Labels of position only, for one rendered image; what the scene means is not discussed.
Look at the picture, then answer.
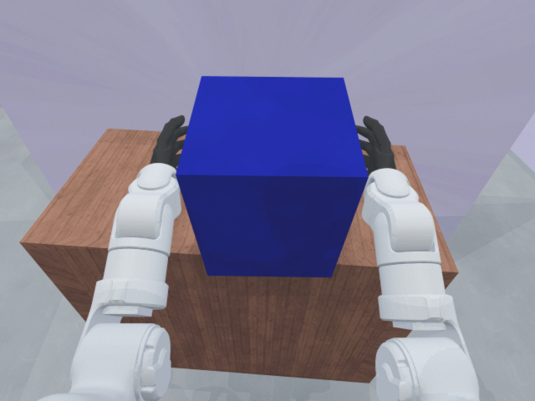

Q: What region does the right robot forearm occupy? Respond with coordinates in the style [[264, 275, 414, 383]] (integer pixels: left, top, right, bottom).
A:
[[362, 168, 480, 399]]

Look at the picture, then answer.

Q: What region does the carton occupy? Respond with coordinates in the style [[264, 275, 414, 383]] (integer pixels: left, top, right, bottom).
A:
[[176, 76, 369, 277]]

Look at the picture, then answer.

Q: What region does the left robot forearm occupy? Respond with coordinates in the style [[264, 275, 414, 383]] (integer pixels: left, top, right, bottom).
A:
[[70, 163, 181, 389]]

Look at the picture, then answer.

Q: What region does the left robot upper arm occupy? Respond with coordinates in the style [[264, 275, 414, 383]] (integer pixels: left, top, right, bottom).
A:
[[38, 323, 171, 401]]

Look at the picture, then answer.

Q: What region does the left robot hand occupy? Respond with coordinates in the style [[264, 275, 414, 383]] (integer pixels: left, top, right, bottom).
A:
[[150, 115, 188, 170]]

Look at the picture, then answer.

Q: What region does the right robot hand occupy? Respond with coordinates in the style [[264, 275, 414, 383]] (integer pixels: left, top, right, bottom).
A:
[[356, 116, 396, 176]]

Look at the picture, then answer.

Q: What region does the right robot upper arm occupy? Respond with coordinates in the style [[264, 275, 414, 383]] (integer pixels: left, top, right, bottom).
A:
[[375, 337, 480, 401]]

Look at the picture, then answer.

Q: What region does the pedestal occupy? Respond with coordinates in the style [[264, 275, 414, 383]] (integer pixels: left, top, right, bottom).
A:
[[20, 129, 459, 383]]

